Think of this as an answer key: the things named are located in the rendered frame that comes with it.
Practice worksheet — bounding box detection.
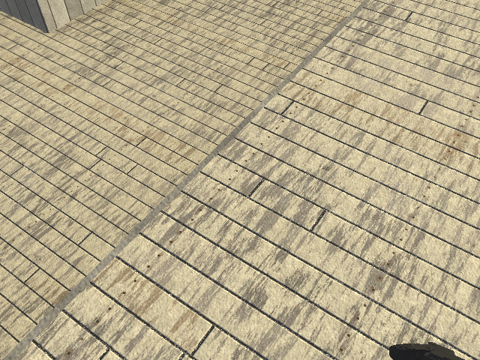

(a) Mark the robot right hand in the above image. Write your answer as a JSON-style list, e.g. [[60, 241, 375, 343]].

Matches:
[[389, 342, 465, 360]]

